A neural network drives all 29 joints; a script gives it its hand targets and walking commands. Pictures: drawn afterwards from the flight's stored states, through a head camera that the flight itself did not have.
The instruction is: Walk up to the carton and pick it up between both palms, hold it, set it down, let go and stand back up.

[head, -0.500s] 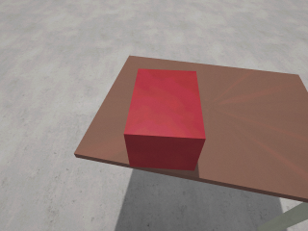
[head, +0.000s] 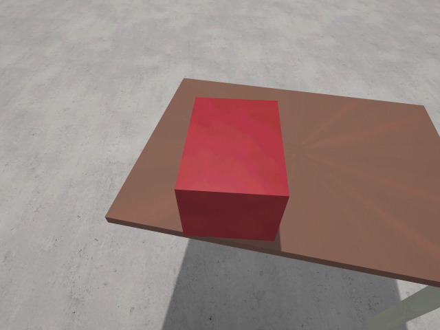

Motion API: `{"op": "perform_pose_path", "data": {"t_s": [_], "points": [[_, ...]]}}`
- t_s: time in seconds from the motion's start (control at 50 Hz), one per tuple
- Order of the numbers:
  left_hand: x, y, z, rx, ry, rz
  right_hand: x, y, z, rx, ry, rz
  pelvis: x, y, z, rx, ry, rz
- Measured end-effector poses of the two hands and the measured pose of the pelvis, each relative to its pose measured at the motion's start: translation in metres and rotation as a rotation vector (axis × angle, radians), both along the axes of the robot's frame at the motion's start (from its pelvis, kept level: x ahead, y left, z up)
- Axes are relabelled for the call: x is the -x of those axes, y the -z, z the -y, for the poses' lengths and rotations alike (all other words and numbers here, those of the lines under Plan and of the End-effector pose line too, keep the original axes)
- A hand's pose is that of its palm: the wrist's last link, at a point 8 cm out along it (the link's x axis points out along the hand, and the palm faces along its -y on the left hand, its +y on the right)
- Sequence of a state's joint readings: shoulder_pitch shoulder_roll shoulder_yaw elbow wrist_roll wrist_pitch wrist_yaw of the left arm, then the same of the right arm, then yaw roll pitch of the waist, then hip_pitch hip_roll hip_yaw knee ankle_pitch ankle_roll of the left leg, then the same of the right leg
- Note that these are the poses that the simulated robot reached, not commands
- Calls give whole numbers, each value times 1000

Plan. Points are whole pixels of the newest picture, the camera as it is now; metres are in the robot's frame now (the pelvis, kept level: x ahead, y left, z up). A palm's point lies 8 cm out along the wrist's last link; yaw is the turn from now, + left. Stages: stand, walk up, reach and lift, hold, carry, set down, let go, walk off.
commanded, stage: stand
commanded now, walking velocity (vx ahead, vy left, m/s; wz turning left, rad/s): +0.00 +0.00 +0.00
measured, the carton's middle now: (232, 165) +0.52 -0.01 -0.05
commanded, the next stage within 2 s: none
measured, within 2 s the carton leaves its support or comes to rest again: neither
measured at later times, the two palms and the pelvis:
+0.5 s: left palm out of the picture +0.00 +0.22 -0.15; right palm out of the picture -0.02 -0.20 -0.14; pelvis +0.01 +0.01 +0.00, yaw -1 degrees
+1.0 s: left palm out of the picture -0.01 +0.21 -0.15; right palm out of the picture -0.04 -0.20 -0.14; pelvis +0.01 +0.01 +0.00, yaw -1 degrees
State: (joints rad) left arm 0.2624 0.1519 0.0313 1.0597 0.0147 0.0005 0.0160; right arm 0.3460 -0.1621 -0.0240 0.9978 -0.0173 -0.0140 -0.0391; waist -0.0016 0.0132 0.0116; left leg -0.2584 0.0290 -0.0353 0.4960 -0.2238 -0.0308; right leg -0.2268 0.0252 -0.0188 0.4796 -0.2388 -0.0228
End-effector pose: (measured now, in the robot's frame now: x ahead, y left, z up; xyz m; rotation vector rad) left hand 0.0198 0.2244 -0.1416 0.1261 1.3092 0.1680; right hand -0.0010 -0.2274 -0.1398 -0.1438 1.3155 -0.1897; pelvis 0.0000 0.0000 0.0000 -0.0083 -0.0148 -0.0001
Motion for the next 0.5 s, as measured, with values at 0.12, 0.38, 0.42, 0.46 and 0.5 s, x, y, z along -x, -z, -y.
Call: {"op": "perform_pose_path", "data": {"t_s": [0.12, 0.38, 0.42, 0.46, 0.5], "points": [[1, 2, 3, 7, 4, -19, 13, 3, -6, -13, 10, -51, -1, -1, -1, 2, -2, 0], [7, 6, 6, 22, 5, -55, 22, 4, -22, -39, 18, -106, -4, -1, -3, -3, 9, 4], [11, 5, 5, 21, 6, -67, 22, 4, -24, -42, 21, -108, -5, -2, -4, -3, 8, 5], [13, 5, 6, 26, 7, -71, 23, 4, -24, -41, 27, -118, -5, -2, -5, -3, 12, 8], [17, 6, 6, 26, 8, -83, 24, 4, -25, -40, 28, -124, -6, -2, -6, -3, 14, 8]]}}
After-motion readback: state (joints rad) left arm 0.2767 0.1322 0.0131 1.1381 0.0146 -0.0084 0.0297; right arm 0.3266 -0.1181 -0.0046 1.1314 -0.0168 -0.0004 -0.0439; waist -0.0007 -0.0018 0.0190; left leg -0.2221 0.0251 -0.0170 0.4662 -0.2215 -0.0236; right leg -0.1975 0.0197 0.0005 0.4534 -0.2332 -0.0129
